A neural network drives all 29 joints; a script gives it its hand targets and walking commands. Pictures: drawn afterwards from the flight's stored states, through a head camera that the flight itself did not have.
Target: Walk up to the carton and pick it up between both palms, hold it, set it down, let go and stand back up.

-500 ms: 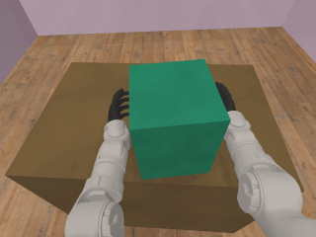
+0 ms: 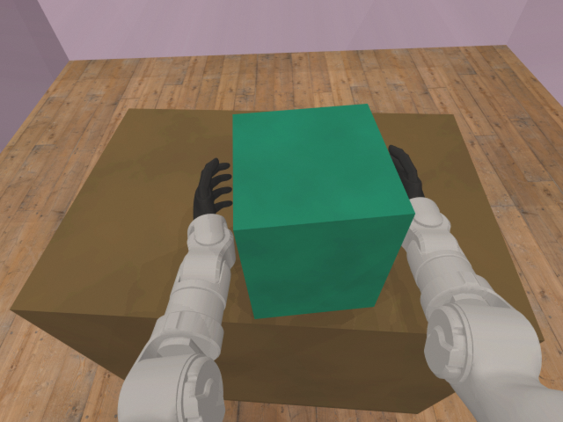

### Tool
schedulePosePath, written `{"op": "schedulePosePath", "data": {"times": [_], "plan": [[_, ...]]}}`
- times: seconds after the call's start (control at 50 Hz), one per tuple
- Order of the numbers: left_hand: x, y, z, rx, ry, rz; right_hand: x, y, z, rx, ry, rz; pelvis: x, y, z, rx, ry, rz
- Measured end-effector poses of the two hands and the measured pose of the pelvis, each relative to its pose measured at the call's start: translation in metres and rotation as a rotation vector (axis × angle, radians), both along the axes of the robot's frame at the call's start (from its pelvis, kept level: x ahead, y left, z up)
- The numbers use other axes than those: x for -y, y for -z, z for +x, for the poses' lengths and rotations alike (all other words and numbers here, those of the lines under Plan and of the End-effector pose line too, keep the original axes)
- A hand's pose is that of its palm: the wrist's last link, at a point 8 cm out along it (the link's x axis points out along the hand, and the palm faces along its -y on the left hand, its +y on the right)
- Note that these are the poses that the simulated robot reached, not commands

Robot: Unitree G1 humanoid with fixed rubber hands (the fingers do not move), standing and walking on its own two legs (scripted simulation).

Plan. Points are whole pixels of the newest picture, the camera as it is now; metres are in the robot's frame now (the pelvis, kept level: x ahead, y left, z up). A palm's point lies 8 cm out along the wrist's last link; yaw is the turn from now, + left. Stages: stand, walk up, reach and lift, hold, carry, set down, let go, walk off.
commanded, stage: set down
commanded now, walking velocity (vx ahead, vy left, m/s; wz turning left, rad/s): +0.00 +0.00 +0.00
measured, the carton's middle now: (308, 217) +0.41 +0.01 +0.05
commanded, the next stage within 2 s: none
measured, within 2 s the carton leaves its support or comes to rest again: neither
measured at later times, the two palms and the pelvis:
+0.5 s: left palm (206, 228) +0.37 +0.16 +0.06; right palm (433, 197) +0.45 -0.18 +0.07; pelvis +0.00 -0.01 +0.00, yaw +0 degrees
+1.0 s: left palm (195, 274) +0.29 +0.15 +0.07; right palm (462, 251) +0.37 -0.21 +0.05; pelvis -0.05 -0.01 +0.00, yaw +0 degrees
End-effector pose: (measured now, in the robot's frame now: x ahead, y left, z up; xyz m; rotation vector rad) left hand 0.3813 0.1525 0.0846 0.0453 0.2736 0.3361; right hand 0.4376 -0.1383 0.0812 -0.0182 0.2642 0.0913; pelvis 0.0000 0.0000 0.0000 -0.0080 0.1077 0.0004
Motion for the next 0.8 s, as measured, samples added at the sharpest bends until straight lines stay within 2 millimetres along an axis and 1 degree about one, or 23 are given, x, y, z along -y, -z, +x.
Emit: {"op": "schedulePosePath", "data": {"times": [0.1, 0.2, 0.3, 0.38, 0.5, 0.6, 0.7, 0.8], "plan": [[-0.001, 0.010, 0.002, -0.045, -0.045, -0.054, 0.001, 0.005, 0.006, -0.019, -0.014, 0.009, 0.000, 0.000, 0.001, -0.016, 0.000, 0.000], [0.002, 0.020, 0.005, -0.078, -0.053, -0.095, 0.005, 0.013, 0.010, -0.048, -0.011, 0.000, 0.001, 0.000, 0.003, -0.034, 0.001, 0.000], [0.005, 0.019, 0.008, -0.071, -0.047, -0.096, 0.015, 0.017, 0.014, -0.057, 0.014, -0.009, 0.001, 0.001, 0.005, -0.046, 0.002, 0.000], [0.002, 0.017, 0.005, -0.054, -0.061, -0.088, 0.027, 0.017, 0.015, -0.055, 0.027, -0.021, 0.003, 0.001, 0.006, -0.048, 0.002, 0.000], [-0.005, 0.023, -0.011, -0.053, -0.083, -0.091, 0.044, 0.011, 0.013, -0.035, 0.038, -0.047, 0.006, 0.000, 0.003, -0.044, 0.003, 0.003], [-0.008, 0.033, -0.029, -0.074, -0.087, -0.103, 0.051, 0.005, 0.006, -0.007, 0.044, -0.060, 0.006, 0.000, -0.004, -0.035, 0.003, 0.003], [-0.011, 0.032, -0.048, -0.058, -0.093, -0.093, 0.053, 0.005, -0.008, 0.001, 0.033, -0.052, 0.007, 0.001, -0.013, -0.022, 0.004, 0.003], [-0.011, 0.027, -0.066, -0.033, -0.100, -0.083, 0.059, 0.013, -0.029, -0.015, 0.021, -0.049, 0.009, 0.001, -0.024, -0.006, 0.004, 0.006]]}}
